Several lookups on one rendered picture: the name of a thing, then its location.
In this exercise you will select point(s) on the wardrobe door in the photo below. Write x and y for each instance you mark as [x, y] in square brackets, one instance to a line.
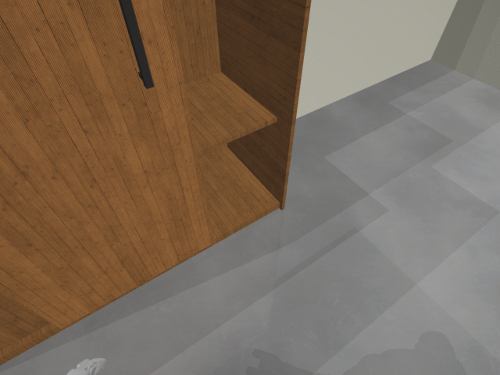
[100, 183]
[17, 321]

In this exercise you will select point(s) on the robot left hand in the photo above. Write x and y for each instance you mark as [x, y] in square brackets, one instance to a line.
[89, 367]

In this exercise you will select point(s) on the handle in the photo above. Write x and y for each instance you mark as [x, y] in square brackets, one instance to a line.
[135, 38]

